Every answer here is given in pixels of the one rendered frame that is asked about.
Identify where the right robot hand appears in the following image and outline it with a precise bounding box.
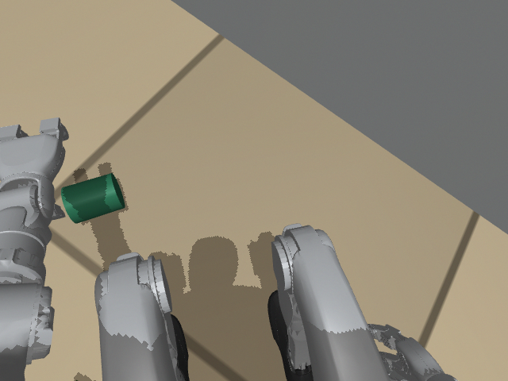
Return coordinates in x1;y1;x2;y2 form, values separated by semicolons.
368;324;445;381

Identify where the right robot foot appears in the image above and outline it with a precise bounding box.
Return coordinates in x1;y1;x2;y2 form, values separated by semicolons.
267;290;314;381

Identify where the left robot foot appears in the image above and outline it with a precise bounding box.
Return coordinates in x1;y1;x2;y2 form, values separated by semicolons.
171;314;190;381

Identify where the left robot arm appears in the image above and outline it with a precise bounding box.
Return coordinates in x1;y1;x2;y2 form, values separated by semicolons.
0;173;55;381

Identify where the left robot hand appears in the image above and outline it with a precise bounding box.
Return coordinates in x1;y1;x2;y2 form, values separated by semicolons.
0;117;69;220

